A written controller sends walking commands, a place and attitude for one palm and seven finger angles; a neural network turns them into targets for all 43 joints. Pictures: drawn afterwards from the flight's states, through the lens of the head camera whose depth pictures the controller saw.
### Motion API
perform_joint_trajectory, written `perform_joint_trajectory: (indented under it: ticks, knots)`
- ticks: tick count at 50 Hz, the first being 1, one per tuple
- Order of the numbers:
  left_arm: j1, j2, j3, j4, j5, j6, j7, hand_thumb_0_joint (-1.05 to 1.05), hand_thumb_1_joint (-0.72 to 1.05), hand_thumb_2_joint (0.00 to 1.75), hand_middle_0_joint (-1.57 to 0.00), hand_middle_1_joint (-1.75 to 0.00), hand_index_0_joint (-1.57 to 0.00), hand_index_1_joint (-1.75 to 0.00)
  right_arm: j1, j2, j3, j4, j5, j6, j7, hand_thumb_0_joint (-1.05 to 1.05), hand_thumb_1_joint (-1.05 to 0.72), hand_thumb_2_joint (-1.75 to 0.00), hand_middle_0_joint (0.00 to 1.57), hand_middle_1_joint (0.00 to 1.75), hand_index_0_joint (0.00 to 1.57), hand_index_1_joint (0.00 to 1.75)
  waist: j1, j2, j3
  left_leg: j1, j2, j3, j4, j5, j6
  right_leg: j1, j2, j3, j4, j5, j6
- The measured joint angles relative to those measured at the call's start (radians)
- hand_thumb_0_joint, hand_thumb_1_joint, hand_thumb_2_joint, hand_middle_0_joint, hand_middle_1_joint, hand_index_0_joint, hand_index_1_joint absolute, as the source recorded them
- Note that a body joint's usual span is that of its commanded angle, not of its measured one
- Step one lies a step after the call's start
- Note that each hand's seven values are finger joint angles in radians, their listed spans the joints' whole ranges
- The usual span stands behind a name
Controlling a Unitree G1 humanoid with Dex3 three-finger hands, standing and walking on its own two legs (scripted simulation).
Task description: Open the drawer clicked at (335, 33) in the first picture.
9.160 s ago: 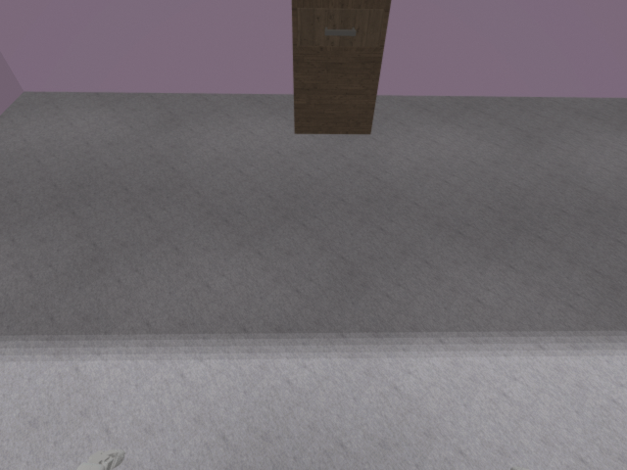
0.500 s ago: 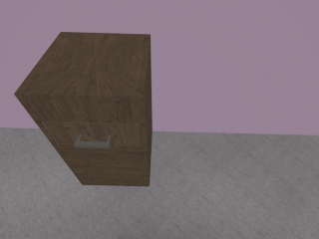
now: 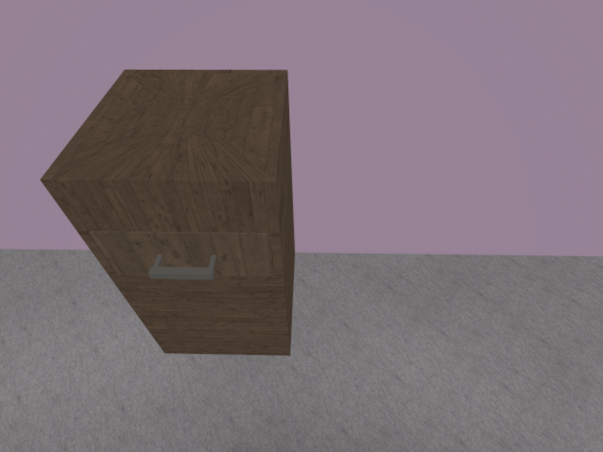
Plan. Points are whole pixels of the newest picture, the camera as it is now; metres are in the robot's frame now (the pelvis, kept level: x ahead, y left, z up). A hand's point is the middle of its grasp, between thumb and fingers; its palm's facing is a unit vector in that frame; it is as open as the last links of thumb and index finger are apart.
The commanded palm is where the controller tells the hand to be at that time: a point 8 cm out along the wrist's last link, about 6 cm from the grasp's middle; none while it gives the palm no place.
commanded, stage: look again from close up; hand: left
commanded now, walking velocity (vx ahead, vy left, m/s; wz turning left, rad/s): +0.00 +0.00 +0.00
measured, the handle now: (184, 266) +0.52 +0.31 -0.20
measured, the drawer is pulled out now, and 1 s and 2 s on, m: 0.00 0.00 0.00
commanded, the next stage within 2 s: shuffle to correct the standing spot in 0.28 s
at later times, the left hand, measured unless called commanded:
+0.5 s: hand out of the picture +0.00 +0.15 -0.17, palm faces +0.04 -0.98 -0.21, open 7.3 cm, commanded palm none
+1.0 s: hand out of the picture +0.01 +0.22 -0.18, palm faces +0.10 -0.96 -0.27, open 7.4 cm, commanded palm none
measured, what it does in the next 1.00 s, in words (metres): stands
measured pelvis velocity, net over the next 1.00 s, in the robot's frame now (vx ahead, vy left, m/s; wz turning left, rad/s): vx -0.01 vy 0.02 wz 0.01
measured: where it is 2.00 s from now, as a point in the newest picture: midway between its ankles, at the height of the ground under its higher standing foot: outside the picture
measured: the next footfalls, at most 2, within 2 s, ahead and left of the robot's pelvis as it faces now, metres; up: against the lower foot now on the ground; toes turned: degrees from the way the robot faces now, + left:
right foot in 1.32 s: +0.03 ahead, -0.02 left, +0.00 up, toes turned +1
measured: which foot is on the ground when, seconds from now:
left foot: down 0.00-1.00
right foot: down 0.00-1.00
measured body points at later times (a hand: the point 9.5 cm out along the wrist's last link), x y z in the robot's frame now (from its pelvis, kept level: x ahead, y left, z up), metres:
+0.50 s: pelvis +0.00 -0.02 +0.00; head +0.01 -0.04 +0.45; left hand -0.01 +0.20 -0.15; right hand -0.03 -0.24 -0.17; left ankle -0.06 +0.11 -0.73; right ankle +0.00 -0.13 -0.73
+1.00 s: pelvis -0.01 +0.02 -0.01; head +0.01 +0.01 +0.44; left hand +0.01 +0.27 -0.16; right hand +0.01 -0.21 -0.17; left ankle -0.06 +0.11 -0.73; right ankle +0.00 -0.13 -0.73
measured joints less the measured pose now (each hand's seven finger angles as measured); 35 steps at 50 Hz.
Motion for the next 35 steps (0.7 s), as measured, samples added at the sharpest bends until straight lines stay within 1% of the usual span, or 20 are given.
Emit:
perform_joint_trajectory:
  ticks: [9,20,25,31,35]
  knots:
    - [-0.006,0.006,0.001,-0.013,-0.001,0.004,-0.009,0.0,0.91,0.9,-0.2,-0.29,-0.2,-0.29,0.012,0.007,0.014,0.023,0.0,0.004,0.009,0.01,-0.92,-0.9,0.2,0.3,0.2,0.3,-0.002,0.004,-0.003,0.011,0.001,0.007,-0.035,0.025,-0.008,-0.004,0.003,0.007,-0.008,0.012,-0.009]
    - [-0.009,-0.005,0.006,0.001,-0.001,-0.003,-0.008,0.0,0.92,0.9,-0.2,-0.29,-0.2,-0.29,0.032,0.021,0.015,0.07,0.0,0.003,0.005,0.01,-0.91,-0.9,0.2,0.3,0.2,0.3,-0.007,0.002,0.006,0.02,0.015,0.001,-0.059,0.038,-0.027,-0.002,0.017,-0.001,-0.015,0.013,-0.027]
    - [-0.008,-0.008,0.011,0.001,0.0,-0.006,-0.007,0.0,0.92,0.9,-0.2,-0.29,-0.2,-0.29,0.036,0.019,0.011,0.074,0.002,0.011,0.005,0.0,-0.91,-0.9,0.2,0.3,0.2,0.3,-0.004,0.002,0.007,0.009,0.021,-0.005,-0.048,0.035,-0.034,-0.008,0.021,-0.009,-0.01,0.01,-0.034]
    - [-0.014,-0.009,0.028,-0.02,0.004,0.001,-0.005,0.0,0.92,0.9,-0.2,-0.29,-0.2,-0.3,0.029,0.004,-0.003,0.054,0.001,0.033,0.009,0.0,-0.91,-0.9,0.2,0.3,0.2,0.3,0.004,-0.001,0.007,-0.032,0.011,-0.015,-0.004,0.021,-0.028,-0.036,0.009,-0.016,0.018,0.0,-0.03]
    - [-0.018,0.001,0.043,-0.038,0.007,0.013,-0.002,0.0,0.91,0.9,-0.2,-0.3,-0.2,-0.3,0.02,-0.003,-0.013,0.031,-0.001,0.033,0.011,0.0,-0.91,-0.9,0.2,0.3,0.2,0.3,0.011,-0.024,0.006,-0.044,-0.011,-0.004,-0.001,0.023,-0.014,-0.06,-0.013,-0.001,0.04,-0.003,-0.016]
